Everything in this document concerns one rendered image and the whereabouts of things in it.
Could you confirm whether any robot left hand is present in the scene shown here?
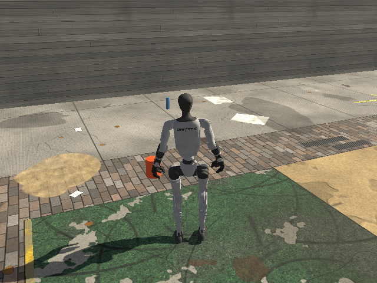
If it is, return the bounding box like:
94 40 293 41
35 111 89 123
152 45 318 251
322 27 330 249
152 165 165 179

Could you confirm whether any robot right forearm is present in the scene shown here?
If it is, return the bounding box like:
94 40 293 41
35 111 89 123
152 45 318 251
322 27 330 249
211 141 223 162

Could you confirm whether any robot left upper arm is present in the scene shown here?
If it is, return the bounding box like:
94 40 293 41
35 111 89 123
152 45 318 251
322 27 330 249
159 120 174 153

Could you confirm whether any robot left forearm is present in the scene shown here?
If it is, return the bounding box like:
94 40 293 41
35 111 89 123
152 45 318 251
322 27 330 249
153 144 165 167

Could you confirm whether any robot right hand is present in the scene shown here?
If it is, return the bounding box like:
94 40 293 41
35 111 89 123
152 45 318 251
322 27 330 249
211 160 225 173

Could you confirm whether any robot right upper arm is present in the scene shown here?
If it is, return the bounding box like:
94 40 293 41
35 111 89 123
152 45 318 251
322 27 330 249
199 118 217 150

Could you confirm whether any robot head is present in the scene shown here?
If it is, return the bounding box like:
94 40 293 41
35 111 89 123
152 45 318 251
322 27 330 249
176 93 197 122

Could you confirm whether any right robot shin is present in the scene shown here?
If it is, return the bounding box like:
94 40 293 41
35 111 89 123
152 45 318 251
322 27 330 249
199 192 207 233

